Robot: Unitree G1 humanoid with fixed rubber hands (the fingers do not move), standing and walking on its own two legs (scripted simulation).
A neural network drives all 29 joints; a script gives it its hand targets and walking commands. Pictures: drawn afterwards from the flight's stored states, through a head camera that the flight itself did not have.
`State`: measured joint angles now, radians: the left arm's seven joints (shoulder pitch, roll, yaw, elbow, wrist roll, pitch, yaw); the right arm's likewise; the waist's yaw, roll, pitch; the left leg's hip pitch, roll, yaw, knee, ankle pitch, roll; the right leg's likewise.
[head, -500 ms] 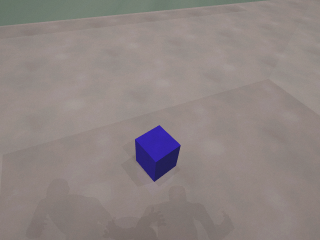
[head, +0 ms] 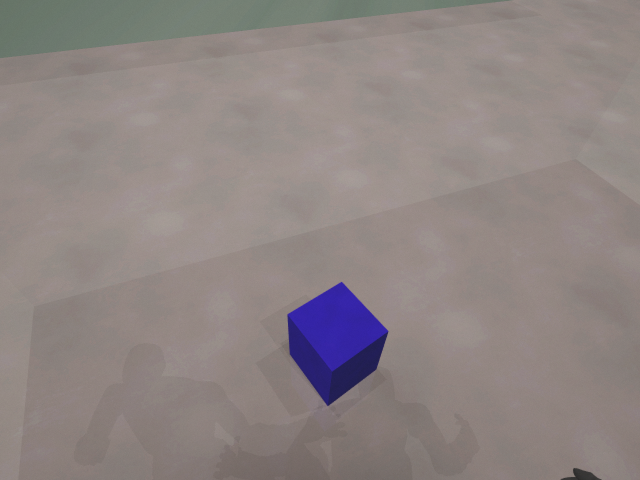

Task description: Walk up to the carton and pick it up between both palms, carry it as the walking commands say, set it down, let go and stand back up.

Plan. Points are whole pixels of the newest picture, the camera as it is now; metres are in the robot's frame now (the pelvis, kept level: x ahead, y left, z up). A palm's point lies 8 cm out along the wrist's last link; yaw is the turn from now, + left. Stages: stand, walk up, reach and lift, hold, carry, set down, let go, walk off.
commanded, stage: walk up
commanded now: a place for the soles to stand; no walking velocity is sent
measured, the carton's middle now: (334, 343) +0.64 -0.05 -0.62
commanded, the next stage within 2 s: none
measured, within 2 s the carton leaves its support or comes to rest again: neither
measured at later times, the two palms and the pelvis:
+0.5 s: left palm (79, 465) +0.18 +0.30 -0.07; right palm out of the picture +0.16 -0.33 -0.08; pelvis +0.05 -0.01 +0.02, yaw +0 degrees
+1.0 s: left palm (122, 421) +0.23 +0.26 -0.06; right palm out of the picture +0.12 -0.49 -0.03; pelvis +0.08 -0.10 +0.01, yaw +7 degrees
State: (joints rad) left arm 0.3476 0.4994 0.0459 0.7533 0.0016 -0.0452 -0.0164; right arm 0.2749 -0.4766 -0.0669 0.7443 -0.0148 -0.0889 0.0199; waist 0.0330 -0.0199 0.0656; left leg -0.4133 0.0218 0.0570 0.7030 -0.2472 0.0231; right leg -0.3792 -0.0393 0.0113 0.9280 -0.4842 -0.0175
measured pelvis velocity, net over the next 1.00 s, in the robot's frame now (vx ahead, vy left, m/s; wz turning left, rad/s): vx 0.08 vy -0.10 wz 0.11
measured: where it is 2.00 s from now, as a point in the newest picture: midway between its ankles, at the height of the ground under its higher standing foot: (429, 472)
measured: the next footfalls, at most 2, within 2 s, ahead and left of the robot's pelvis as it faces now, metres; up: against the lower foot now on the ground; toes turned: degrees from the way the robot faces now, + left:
right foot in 0.16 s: +0.11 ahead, -0.14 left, +0.00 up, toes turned -3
right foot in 1.04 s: +0.21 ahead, -0.26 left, +0.00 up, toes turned +9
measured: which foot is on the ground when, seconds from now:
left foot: down 0.00-1.00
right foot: up 0.00-0.14, down 0.16-0.70, up 0.72-1.00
